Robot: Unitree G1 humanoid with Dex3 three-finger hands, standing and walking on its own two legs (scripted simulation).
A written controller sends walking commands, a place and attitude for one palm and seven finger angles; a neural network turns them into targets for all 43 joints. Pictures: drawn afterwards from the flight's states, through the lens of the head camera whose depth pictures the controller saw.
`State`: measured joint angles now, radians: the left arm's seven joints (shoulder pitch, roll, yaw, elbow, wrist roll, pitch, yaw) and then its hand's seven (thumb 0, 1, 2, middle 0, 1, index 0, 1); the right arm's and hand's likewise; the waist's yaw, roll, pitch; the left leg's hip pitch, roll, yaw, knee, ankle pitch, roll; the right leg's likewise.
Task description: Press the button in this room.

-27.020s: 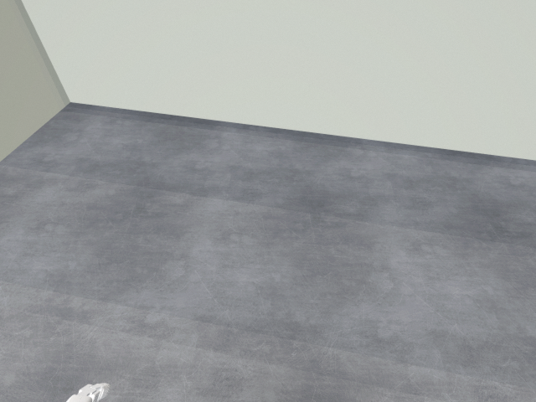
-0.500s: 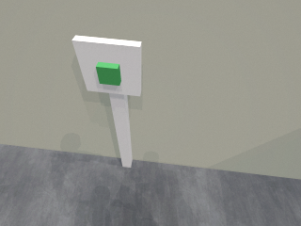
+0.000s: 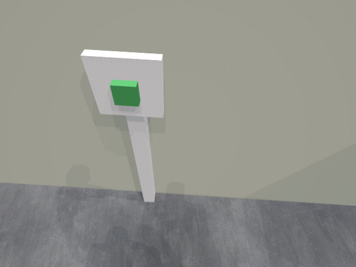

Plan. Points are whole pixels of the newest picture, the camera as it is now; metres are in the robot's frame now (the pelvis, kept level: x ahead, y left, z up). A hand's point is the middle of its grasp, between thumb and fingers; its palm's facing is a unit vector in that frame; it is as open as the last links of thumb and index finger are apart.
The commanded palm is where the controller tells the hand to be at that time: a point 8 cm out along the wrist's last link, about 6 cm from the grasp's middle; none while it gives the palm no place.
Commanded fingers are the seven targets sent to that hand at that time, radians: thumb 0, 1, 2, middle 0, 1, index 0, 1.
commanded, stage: look again from close up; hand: left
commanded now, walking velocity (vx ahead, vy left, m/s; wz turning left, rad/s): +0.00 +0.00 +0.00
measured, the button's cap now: (126, 92) +0.54 +0.19 +0.08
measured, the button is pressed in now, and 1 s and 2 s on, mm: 0 0 0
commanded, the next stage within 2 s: shuffle to correct the standing spot in 0.42 s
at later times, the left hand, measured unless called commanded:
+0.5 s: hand out of the picture -0.04 +0.14 -0.18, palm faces +0.04 -0.98 -0.18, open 7.3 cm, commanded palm none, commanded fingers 0.00 0.90 0.90 -0.20 -0.30 -0.20 -0.30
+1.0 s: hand out of the picture -0.03 +0.13 -0.18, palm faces +0.12 -0.98 -0.16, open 7.3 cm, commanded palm none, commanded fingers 0.00 0.90 0.90 -0.20 -0.30 -0.20 -0.30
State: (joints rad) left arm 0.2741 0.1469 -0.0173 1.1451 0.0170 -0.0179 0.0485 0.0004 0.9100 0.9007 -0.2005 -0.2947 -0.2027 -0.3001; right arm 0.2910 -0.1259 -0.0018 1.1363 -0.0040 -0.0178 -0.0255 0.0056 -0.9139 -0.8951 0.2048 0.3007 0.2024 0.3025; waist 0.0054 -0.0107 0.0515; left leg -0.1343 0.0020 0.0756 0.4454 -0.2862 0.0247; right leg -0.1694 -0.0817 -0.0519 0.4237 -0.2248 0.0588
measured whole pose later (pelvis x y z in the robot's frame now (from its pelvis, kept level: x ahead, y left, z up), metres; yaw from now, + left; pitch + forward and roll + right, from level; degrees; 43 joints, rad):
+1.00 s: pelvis +0.00 -0.03 -0.01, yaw +2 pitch -1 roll +0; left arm 0.40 0.12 0.04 1.06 0.03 -0.04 0.01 0.00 0.91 0.90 -0.20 -0.29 -0.20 -0.30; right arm 0.42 -0.12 -0.02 1.11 -0.02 0.00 -0.01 0.01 -0.91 -0.90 0.20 0.30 0.20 0.30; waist 0.01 0.01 0.00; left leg -0.27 0.02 0.03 0.70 -0.43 0.02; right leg -0.25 -0.02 -0.08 0.60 -0.33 -0.02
